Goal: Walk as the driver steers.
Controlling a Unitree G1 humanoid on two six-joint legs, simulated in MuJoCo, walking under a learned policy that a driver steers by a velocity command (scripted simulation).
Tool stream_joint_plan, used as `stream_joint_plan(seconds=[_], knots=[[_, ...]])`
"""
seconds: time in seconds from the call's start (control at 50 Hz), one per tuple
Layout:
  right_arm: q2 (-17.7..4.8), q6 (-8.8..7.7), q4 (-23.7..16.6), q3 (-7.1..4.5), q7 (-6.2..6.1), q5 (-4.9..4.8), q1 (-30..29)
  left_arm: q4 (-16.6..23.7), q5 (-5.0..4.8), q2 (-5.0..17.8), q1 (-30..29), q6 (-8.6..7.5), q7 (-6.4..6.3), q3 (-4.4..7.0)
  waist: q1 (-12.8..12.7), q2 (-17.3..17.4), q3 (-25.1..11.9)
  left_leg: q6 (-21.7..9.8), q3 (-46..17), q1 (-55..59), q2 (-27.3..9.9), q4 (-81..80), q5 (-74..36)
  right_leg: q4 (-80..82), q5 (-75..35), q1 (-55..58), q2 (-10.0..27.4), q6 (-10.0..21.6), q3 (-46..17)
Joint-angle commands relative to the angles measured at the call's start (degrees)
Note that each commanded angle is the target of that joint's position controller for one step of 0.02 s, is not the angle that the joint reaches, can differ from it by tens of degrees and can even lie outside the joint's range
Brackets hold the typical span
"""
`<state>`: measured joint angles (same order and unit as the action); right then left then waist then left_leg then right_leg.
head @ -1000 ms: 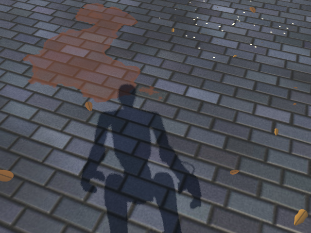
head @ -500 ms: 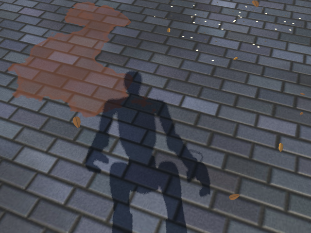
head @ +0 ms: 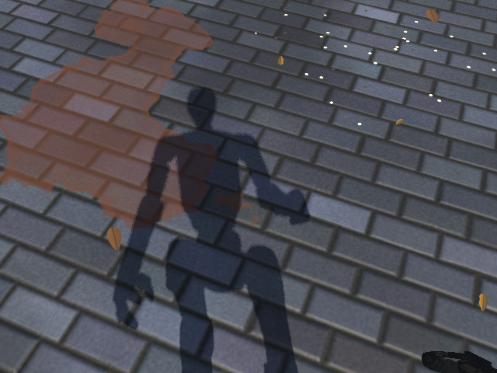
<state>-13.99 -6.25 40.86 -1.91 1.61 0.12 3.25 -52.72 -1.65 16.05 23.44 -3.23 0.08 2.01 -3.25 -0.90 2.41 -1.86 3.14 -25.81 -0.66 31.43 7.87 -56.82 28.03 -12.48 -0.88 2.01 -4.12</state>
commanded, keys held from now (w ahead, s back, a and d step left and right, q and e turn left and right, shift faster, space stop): w+e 0.56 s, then no key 0.44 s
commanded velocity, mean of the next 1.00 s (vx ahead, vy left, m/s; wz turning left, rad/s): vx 0.38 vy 0.00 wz -0.39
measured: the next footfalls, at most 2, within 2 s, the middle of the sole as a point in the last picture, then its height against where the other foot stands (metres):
right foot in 0.46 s outside the picture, level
left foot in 0.92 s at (292, 296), level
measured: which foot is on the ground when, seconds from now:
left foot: down 0.00-0.48, up 0.50-0.90, down 0.92-1.00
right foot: up 0.00-0.44, down 0.46-0.96, up 0.98-1.00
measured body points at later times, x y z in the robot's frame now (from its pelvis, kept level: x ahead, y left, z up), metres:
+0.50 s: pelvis +0.27 -0.06 -0.01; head +0.30 -0.08 +0.43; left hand +0.52 +0.14 -0.10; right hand +0.23 -0.35 -0.15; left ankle +0.11 +0.11 -0.69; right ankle +0.35 -0.16 -0.73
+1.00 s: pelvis +0.48 -0.11 +0.00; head +0.51 -0.11 +0.45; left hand +0.69 +0.10 -0.12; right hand +0.54 -0.41 -0.10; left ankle +0.63 -0.06 -0.73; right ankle +0.35 -0.16 -0.70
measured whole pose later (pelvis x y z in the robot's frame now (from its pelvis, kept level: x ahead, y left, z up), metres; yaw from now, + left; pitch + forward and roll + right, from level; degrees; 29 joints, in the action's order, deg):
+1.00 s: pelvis +0.48 -0.11 +0.00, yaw -25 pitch +1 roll +0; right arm -14.3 -5.0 44.1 -1.9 1.0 1.9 5.3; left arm -45.4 0.2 15.8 13.1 -1.3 -0.9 2.6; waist -1.6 -0.7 1.7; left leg -1.7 1.2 -25.0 0.9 28.4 5.1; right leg -44.4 29.9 -13.3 -4.8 0.7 -5.8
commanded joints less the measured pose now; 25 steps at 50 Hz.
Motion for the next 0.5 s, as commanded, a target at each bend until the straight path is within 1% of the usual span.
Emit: stream_joint_plan(seconds=[0.02, 0.04, 0.06, 0.08, 0.1, 0.12, 0.14, 0.18, 0.22, 0.26, 0.32, 0.36, 0.38, 0.4, 0.42, 0.44, 0.46, 0.48, 0.5], knots=[[-7.38, 0.18, 1.14, -2.42, -0.83, -0.17, 12.23, 6.42, -0.77, 7.94, -5.06, -1.76, -0.49, 2.04, 7.26, 5.49, -8.05, -8.93, -23.36, 29.49, -18.45, -16.75, 5.72, -14.58, -7.16, -28.67, 5.96, 0.33, -2.24], [-6.12, -0.16, 1.18, -2.12, -0.70, 0.23, 9.74, 6.21, -0.24, 6.72, -4.50, -1.11, -0.58, 2.34, 5.24, 6.01, -5.07, -8.36, -18.36, 23.57, -16.45, -19.42, 3.02, -12.32, -10.50, -25.84, 7.53, 0.05, -2.38], [-5.63, -0.57, 1.53, -2.12, -0.59, 0.67, 8.25, 5.78, -0.32, 5.26, -2.78, -0.28, -0.49, 2.31, 3.61, 7.43, -4.17, -8.23, -14.77, 19.51, -15.21, -21.38, 0.89, -11.53, -12.40, -22.45, 8.62, -0.33, -2.42], [-5.31, -0.95, 1.91, -2.23, -0.51, 0.70, 7.28, 5.48, -0.45, 3.81, -1.81, 0.49, -0.42, 2.20, 2.73, 7.27, -3.46, -8.50, -11.75, 17.39, -14.50, -22.74, -1.36, -11.25, -13.35, -21.30, 8.83, -0.70, -2.04], [-5.51, -1.29, 2.46, -2.38, -0.48, 0.68, 6.87, 5.75, -0.46, 3.12, -2.12, 1.15, -0.46, 2.25, 2.14, 6.57, -2.37, -8.55, -8.86, 15.93, -14.17, -23.59, -4.17, -10.76, -14.38, -21.79, 9.05, -0.98, -2.05], [-5.88, -1.47, 2.93, -2.55, -0.57, 0.77, 6.65, 6.27, -0.34, 3.11, -2.98, 1.64, -0.61, 2.42, 1.82, 5.88, -1.43, -8.48, -6.24, 15.34, -13.77, -24.09, -6.55, -9.83, -16.17, -23.07, 9.05, -1.21, -2.20], [-6.48, -1.54, 3.48, -2.77, -0.77, 0.88, 7.08, 7.05, -0.10, 3.05, -4.30, 1.90, -0.67, 2.51, 1.86, 5.38, -0.72, -8.65, -4.39, 15.47, -13.92, -24.37, -8.53, -8.02, -18.42, -24.73, 9.22, -1.52, -2.59], [-7.32, -1.28, 4.51, -3.06, -1.33, 1.00, 8.29, 8.37, 0.25, 2.87, -7.11, 1.76, -0.37, 2.54, 2.46, 4.60, 0.23, -8.68, -1.06, 16.93, -13.48, -24.79, -10.52, -1.99, -23.84, -26.96, 9.01, -1.95, -2.74], [-8.45, -0.88, 4.97, -3.29, -1.82, 0.92, 8.66, 9.46, 0.36, 2.26, -10.37, 1.27, 0.46, 2.26, 3.36, 3.97, 0.81, -7.99, 2.20, 18.11, -12.72, -25.00, -11.38, 5.71, -29.34, -26.26, 8.62, -1.77, -1.02], [-9.70, -0.41, 5.55, -3.60, -2.22, 0.54, 10.11, 11.07, 0.55, 1.50, -14.95, 0.99, 1.38, 1.77, 5.20, 2.94, 1.92, -7.75, 4.30, 20.04, -13.35, -25.25, -11.56, 11.57, -32.04, -26.00, 8.23, -1.33, 1.65], [-11.04, 0.76, 6.85, -4.14, -2.47, -0.25, 12.99, 13.88, 0.51, 1.33, -20.37, 0.94, 2.46, 1.43, 7.15, 2.13, 3.57, -7.51, 5.93, 26.50, -15.44, -23.69, -13.21, 16.88, -30.34, -28.58, 7.87, -0.11, 3.56], [-11.76, 1.74, 7.41, -4.50, -2.52, -0.88, 13.85, 15.63, 0.47, 1.81, -22.33, 0.98, 3.10, 1.53, 7.18, 2.55, 3.83, -6.75, 6.93, 30.73, -16.59, -21.12, -17.38, 18.90, -26.38, -29.25, 7.11, 1.13, 5.10], [-12.32, 2.19, 7.40, -4.68, -2.58, -1.11, 13.52, 16.28, 0.44, 2.29, -22.31, 1.05, 3.36, 1.75, 6.49, 3.12, 3.26, -6.15, 7.76, 31.94, -16.80, -18.89, -23.15, 19.66, -23.77, -27.67, 6.07, 2.00, 6.38], [-13.18, 2.57, 7.16, -4.92, -2.70, -1.29, 12.84, 16.66, 0.44, 3.14, -21.34, 1.22, 3.48, 2.19, 5.34, 4.19, 1.71, -5.46, 8.65, 32.69, -16.70, -15.50, -32.45, 19.87, -20.84, -24.43, 4.30, 3.06, 8.14], [-14.03, 2.98, 6.87, -5.17, -2.87, -1.53, 12.27, 16.56, 0.41, 4.37, -18.85, 1.45, 3.46, 2.87, 3.53, 5.44, -0.65, -4.82, 9.34, 33.09, -16.43, -10.44, -42.11, 19.57, -17.75, -19.83, 2.06, 4.26, 9.96], [-14.54, 3.48, 6.58, -5.30, -2.98, -1.71, 11.51, 15.43, 0.20, 6.34, -13.00, 1.63, 3.31, 4.04, 0.00, 5.75, -4.05, -3.98, 10.21, 31.95, -15.47, -1.69, -48.44, 20.45, -16.21, -12.07, -0.57, 5.83, 11.34], [-13.95, 3.67, 6.21, -4.93, -3.08, -1.88, 10.64, 12.96, 0.07, 9.57, -3.42, 1.76, 2.60, 5.98, -5.18, 4.27, -8.95, -1.92, 11.54, 25.95, -12.97, 11.30, -45.32, 24.71, -19.80, 2.32, -3.01, 8.13, 10.90], [-9.85, 3.06, 4.86, -3.43, -3.00, 0.13, 12.43, 11.39, -0.06, 15.35, 3.45, 2.38, 1.21, 7.75, -6.13, -5.57, -13.83, 0.94, 11.47, 9.63, -9.30, 30.17, -16.56, 25.60, -21.88, 19.38, 6.82, 11.91, -5.09], [-3.98, 1.03, 1.47, -1.54, -2.37, 0.50, 15.37, 13.65, -0.01, 19.07, -0.72, 1.56, 1.34, 7.74, 0.46, -15.47, -20.37, 3.99, 1.35, -13.15, 4.07, 48.80, 26.05, 36.01, -9.94, 34.12, 19.33, 23.91, -40.50]])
